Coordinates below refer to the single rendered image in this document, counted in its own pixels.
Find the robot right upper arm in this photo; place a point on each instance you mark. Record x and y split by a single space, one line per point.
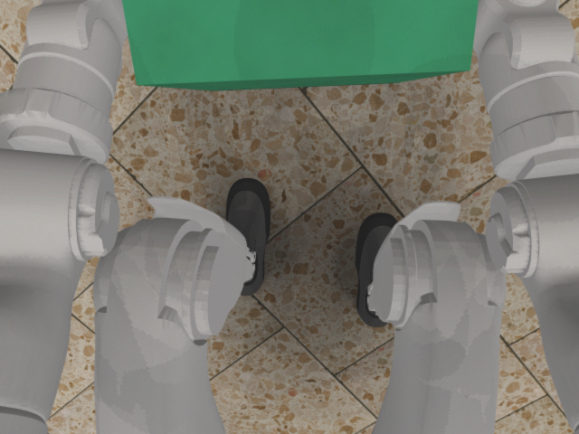
533 231

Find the robot left upper arm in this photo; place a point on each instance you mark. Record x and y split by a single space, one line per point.
56 212

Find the robot left shin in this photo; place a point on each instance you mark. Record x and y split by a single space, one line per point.
172 207

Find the carton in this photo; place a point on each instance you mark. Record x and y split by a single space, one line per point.
271 44

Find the robot right thigh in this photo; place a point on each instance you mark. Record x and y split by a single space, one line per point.
432 282

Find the right robot forearm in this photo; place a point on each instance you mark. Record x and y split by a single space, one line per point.
529 72

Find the left robot forearm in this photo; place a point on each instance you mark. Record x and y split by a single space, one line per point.
66 79

